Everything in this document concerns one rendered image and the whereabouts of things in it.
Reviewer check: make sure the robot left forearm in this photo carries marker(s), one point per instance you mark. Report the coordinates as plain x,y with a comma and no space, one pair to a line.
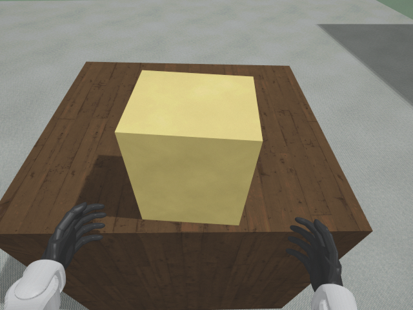
39,288

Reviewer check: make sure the robot left hand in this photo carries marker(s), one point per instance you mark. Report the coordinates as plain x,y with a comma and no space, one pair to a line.
67,238

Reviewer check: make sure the robot right hand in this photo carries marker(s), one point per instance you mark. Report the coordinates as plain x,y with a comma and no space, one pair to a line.
322,262

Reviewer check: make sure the pedestal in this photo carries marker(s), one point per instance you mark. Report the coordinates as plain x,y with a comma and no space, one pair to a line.
164,265

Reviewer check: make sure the robot right forearm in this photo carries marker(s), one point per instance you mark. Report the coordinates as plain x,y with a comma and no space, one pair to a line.
333,297

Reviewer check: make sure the carton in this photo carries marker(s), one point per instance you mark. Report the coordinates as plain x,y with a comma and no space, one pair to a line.
190,144

